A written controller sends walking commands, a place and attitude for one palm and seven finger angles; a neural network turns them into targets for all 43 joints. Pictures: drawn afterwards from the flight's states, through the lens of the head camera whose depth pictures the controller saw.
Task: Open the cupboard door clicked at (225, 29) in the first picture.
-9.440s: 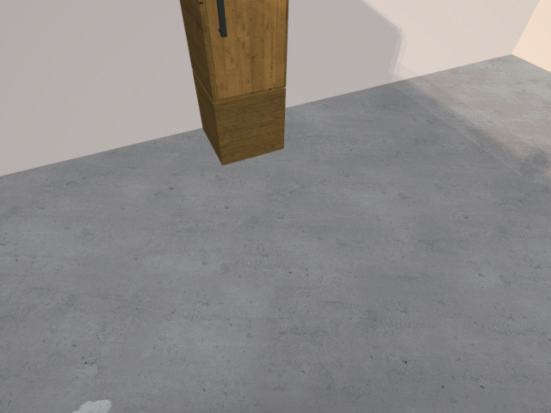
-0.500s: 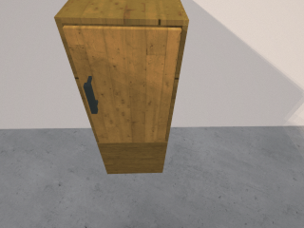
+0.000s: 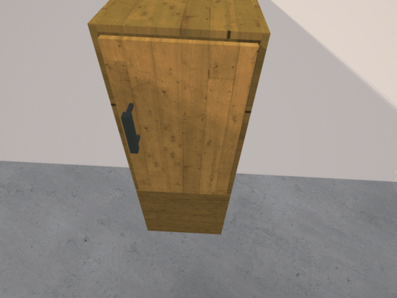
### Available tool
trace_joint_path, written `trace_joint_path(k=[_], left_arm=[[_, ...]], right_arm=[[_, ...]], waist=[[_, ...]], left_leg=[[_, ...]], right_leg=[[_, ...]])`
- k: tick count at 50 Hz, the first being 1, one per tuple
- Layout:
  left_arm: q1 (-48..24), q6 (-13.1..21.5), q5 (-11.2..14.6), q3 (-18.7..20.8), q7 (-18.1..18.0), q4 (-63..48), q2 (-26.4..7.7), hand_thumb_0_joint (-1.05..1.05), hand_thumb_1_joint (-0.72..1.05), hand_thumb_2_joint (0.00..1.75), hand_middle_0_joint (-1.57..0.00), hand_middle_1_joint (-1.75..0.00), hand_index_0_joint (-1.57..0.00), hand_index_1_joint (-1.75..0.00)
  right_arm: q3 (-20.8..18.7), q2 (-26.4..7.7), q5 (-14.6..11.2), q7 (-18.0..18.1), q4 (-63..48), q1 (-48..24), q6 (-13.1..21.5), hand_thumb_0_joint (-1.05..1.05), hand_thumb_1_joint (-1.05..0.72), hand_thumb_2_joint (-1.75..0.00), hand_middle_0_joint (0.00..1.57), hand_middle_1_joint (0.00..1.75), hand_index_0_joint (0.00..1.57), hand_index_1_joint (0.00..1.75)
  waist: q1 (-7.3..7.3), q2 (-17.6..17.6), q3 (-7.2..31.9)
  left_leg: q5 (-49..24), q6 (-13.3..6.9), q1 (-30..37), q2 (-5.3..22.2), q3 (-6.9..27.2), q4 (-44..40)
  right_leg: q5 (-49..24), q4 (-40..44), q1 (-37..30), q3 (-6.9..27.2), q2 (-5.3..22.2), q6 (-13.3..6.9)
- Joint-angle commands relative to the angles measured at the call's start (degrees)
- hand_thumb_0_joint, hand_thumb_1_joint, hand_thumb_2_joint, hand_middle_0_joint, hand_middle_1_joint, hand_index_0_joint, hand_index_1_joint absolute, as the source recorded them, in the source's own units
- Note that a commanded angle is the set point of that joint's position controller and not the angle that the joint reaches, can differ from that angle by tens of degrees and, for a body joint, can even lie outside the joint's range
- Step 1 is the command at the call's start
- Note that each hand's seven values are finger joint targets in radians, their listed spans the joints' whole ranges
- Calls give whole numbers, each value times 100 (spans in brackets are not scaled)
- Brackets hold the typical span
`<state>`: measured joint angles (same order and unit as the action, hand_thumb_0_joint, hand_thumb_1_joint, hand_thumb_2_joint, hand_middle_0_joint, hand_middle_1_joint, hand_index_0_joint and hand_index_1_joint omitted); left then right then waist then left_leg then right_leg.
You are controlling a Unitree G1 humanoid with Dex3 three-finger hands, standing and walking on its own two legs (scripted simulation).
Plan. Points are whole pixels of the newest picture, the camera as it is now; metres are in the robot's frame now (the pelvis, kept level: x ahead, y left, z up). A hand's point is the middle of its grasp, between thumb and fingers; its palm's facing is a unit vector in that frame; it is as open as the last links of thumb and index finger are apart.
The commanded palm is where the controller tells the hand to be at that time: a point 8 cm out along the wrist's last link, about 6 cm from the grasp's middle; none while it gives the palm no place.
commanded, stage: come to a stop and stand still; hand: left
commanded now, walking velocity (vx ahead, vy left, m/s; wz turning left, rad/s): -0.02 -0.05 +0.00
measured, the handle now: (132, 128) +0.52 +0.22 +0.02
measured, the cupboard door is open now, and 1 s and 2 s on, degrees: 0 0 0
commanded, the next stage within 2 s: look again from close up in 1.22 s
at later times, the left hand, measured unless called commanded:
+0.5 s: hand out of the picture -0.05 +0.15 -0.17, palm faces +0.04 -0.98 -0.18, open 7.4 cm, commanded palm none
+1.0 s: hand out of the picture -0.01 +0.12 -0.16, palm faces +0.04 -0.98 -0.20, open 7.3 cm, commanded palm none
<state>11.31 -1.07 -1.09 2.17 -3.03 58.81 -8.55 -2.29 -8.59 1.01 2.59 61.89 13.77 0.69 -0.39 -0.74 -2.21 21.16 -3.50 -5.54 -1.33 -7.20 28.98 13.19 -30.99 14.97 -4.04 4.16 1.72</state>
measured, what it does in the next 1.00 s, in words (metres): stands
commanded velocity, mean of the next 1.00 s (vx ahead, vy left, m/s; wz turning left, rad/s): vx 0.00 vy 0.00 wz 0.00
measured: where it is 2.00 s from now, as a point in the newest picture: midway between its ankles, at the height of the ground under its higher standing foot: outside the picture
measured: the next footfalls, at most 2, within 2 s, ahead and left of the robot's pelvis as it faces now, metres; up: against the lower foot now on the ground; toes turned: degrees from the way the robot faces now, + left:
none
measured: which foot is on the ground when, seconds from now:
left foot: down 0.00-1.00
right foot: down 0.00-1.00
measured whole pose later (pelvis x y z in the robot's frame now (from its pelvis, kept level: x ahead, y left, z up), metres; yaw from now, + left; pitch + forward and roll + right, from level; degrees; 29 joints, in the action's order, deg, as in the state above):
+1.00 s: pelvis +0.00 -0.04 +0.01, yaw +0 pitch -1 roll +1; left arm 16.8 1.1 -0.6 -0.5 -2.1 66.5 -6.1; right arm 1.1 -7.4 0.6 2.2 65.7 20.4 1.2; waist 0.4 2.3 -2.3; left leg 18.2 0.1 -4.3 1.1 -5.9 23.9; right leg 12.6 -28.3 14.5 -5.7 1.7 -1.9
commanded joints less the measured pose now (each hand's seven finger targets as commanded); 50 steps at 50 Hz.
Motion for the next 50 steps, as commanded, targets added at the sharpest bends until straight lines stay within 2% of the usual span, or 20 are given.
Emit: trace_joint_path(k=[1, 4, 13, 14, 15, 16, 17, 18, 20, 21, 22, 24, 25, 27, 32, 37, 40, 42, 45, 50], left_arm=[[548, 114, 6, -66, 75, 66, -332, 0, 90, 90, -20, -30, -20, -30], [614, 114, 8, -106, 77, 158, -367, 0, 90, 90, -20, -30, -20, -30], [977, 149, 18, -184, 67, 465, -326, 0, 90, 90, -20, -30, -20, -30], [1379, 315, -32, -225, -172, 685, -598, 0, 90, 90, -20, -30, -20, -30], [1353, 347, 19, -195, -122, 577, -652, 0, 90, 90, -20, -30, -20, -30], [1220, 319, 29, -249, -59, 522, -544, 0, 90, 90, -20, -30, -20, -30], [1158, 294, 16, -262, -12, 481, -451, 0, 90, 90, -20, -30, -20, -30], [1100, 272, 31, -271, 25, 489, -450, 0, 90, 90, -20, -30, -20, -30], [1057, 245, 33, -297, 74, 507, -328, 0, 90, 90, -20, -30, -20, -30], [1042, 226, 40, -305, 87, 521, -277, 0, 90, 90, -20, -30, -20, -30], [1051, 217, 37, -314, 94, 523, -251, 0, 90, 90, -20, -30, -20, -30], [1056, 202, 35, -306, 108, 536, -233, 0, 90, 90, -20, -30, -20, -30], [1090, 202, 38, -310, 108, 552, -216, 0, 90, 90, -20, -30, -20, -30], [1151, 221, 39, -295, 102, 566, -207, 0, 90, 90, -20, -30, -20, -30], [1131, 270, 59, -246, 97, 569, -207, 0, 90, 90, -20, -30, -20, -30], [1050, 295, 69, -223, 91, 580, -222, 0, 90, 90, -20, -30, -20, -30], [1023, 296, 70, -209, 90, 606, -243, 0, 90, 90, -20, -30, -20, -30], [1003, 306, 70, -196, 93, 632, -259, 0, 90, 90, -20, -30, -20, -30], [985, 311, 72, -198, 96, 642, -286, 0, 90, 90, -20, -30, -20, -30], [919, 308, 72, -191, 98, 640, -314, 0, 90, 90, -20, -30, -20, -30]], right_arm=[[-15, -536, -6, -41, -19, 545, 32, 0, -90, -90, 20, 30, 20, 30], [37, -580, -24, -39, 37, 479, 49, 0, -90, -90, 20, 30, 20, 30], [122, -522, -63, -29, 223, 647, 42, 0, -90, -90, 20, 30, 20, 30], [168, -715, -95, -69, -221, 233, 177, 0, -90, -90, 20, 30, 20, 30], [164, -558, -65, -52, -294, 681, 143, 0, -90, -90, 20, 30, 20, 30], [202, -471, -56, -66, -284, 805, 157, 0, -90, -90, 20, 30, 20, 30], [209, -464, -35, -71, -293, 957, 182, 0, -90, -90, 20, 30, 20, 30], [221, -447, -20, -64, -286, 950, 194, 0, -90, -90, 20, 30, 20, 30], [235, -456, -41, -40, -325, 984, 176, 0, -90, -90, 20, 30, 20, 30], [240, -476, -46, -42, -326, 1047, 155, 0, -90, -90, 20, 30, 20, 30], [244, -484, -46, -58, -315, 1063, 145, 0, -90, -90, 20, 30, 20, 30], [260, -445, -35, -79, -257, 1112, 126, 0, -90, -90, 20, 30, 20, 30], [267, -439, -32, -84, -227, 1133, 130, 0, -90, -90, 20, 30, 20, 30], [279, -388, -39, -90, -171, 1161, 136, 0, -90, -90, 20, 30, 20, 30], [308, -269, -34, -82, 24, 1302, 161, 0, -90, -90, 20, 30, 20, 30], [322, -203, -27, -68, 187, 1340, 156, 0, -90, -90, 20, 30, 20, 30], [321, -165, -28, -58, 258, 1306, 149, 0, -90, -90, 20, 30, 20, 30], [317, -151, -27, -52, 286, 1298, 141, 0, -90, -90, 20, 30, 20, 30], [311, -147, -28, -51, 329, 1272, 124, 0, -90, -90, 20, 30, 20, 30], [302, -129, -28, -51, 369, 1223, 92, 0, -90, -90, 20, 30, 20, 30]], waist=[[79, -13, -181], [46, 233, -355], [41, 95, -442], [-118, -142, -555], [64, 300, 29], [96, 517, 97], [111, 830, 189], [68, 1141, 120], [60, 482, -94], [72, 177, -276], [59, 72, -447], [33, 44, -748], [21, 107, -791], [-3, 3, -811], [29, -73, -538], [47, -49, -456], [33, 55, -424], [46, -87, -382], [53, -65, -339], [69, -17, -351]], left_leg=[[-1860, 163, -346, 874, 668, -930], [-2063, 165, -370, 917, 687, -1137], [-1413, 170, -341, 874, 680, -1342], [-3599, 274, -757, 1014, 568, -175], [-1980, 338, -690, 682, 641, -503], [-1404, 309, -689, 761, 694, -723], [-1719, 270, -655, 842, 771, -785], [-2040, 243, -613, 921, 778, -842], [-1599, 135, -726, 923, 824, -901], [-1065, 98, -870, 923, 865, -1016], [-621, 81, -1001, 888, 884, -1121], [-21, 58, -1304, 869, 963, -1383], [117, 54, -1358, 842, 978, -1451], [119, 52, -1339, 798, 915, -1445], [-383, 58, -1015, 726, 757, -1274], [-710, 98, -854, 714, 655, -1153], [-827, 117, -817, 715, 621, -1120], [-849, 140, -754, 705, 589, -1082], [-876, 163, -678, 690, 554, -1027], [-842, 195, -620, 689, 532, -1017]], right_leg=[[-1298, 538, -485, 354, 202, -267], [-1255, 643, -530, 312, 172, -212], [-1104, 964, -567, 348, 247, -198], [-3260, 339, -352, 567, 474, -230], [-2282, 320, -739, 586, 538, -388], [-1201, 351, -576, 525, 431, -436], [-729, 289, -524, 365, 307, -446], [-480, 218, -417, 265, 206, -430], [-283, 313, -331, 234, 138, -407], [-125, 383, -256, 270, 137, -411], [-58, 455, -197, 327, 147, -408], [59, 463, -141, 364, 105, -406], [36, 471, -156, 388, 112, -411], [-14, 552, -174, 451, 131, -421], [-220, 642, -272, 536, 200, -450], [-513, 679, -342, 580, 249, -486], [-698, 694, -423, 593, 265, -493], [-805, 738, -449, 608, 294, -501], [-920, 801, -477, 624, 330, -502], [-781, 945, -452, 647, 338, -508]])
